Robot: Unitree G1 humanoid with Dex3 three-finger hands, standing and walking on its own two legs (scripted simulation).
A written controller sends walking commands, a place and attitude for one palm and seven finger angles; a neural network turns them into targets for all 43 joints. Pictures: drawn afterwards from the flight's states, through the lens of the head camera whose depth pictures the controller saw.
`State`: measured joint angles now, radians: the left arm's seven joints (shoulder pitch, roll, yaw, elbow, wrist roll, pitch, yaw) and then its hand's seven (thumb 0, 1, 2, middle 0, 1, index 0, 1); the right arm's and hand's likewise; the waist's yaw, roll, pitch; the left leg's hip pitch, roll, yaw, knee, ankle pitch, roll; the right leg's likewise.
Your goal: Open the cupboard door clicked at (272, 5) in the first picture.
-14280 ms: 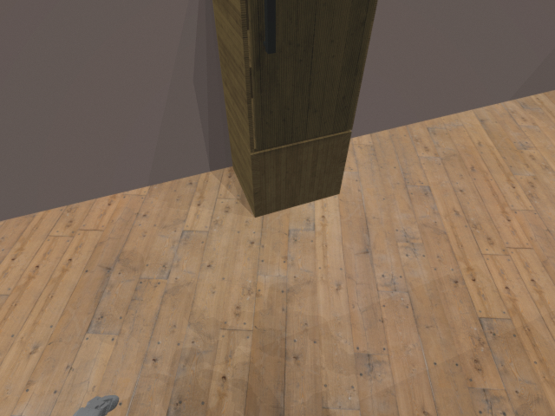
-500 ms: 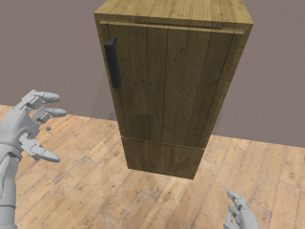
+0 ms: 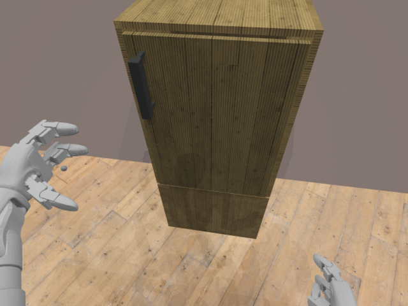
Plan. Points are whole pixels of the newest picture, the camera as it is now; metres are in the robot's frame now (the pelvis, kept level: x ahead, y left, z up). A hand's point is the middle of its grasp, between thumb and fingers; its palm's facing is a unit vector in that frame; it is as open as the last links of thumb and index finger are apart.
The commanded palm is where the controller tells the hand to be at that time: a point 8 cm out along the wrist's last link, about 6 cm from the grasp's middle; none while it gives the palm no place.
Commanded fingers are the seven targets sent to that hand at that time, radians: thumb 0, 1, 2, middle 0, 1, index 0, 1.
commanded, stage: raise the hand with hooked fingers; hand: left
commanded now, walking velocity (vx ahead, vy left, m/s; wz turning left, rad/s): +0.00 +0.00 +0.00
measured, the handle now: (144, 86) +0.59 +0.21 +0.13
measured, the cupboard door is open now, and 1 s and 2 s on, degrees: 0 0 0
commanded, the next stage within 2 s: move the hooked fingers beside the handle in 0.06 s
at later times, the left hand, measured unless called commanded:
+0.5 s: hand (82, 147) +0.35 +0.26 +0.15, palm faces -0.04 -1.00 -0.05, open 14.0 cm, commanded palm +0.32 +0.32 +0.15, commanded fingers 0.00 -0.50 0.30 -0.30 -1.20 -0.30 -1.20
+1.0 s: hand (97, 121) +0.42 +0.26 +0.15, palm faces -0.07 -1.00 -0.02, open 14.0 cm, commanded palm +0.40 +0.32 +0.15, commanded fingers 0.00 -0.50 0.30 -0.30 -1.20 -0.30 -1.20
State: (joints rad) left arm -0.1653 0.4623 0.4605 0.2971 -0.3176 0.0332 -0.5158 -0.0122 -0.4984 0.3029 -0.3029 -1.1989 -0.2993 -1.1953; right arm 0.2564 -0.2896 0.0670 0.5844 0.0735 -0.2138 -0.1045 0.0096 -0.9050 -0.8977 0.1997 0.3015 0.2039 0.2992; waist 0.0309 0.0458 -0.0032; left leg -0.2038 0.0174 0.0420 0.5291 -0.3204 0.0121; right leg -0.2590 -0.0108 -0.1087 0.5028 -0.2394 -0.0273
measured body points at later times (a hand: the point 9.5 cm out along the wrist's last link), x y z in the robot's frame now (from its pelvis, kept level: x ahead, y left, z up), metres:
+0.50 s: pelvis -0.01 +0.00 +0.00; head +0.01 -0.01 +0.45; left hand +0.34 +0.32 +0.16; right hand +0.14 -0.25 -0.09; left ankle -0.02 +0.11 -0.74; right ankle +0.02 -0.10 -0.74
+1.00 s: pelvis +0.00 +0.01 -0.01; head +0.04 +0.01 +0.44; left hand +0.42 +0.31 +0.16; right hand +0.09 -0.26 -0.10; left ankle -0.02 +0.11 -0.74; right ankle +0.02 -0.10 -0.74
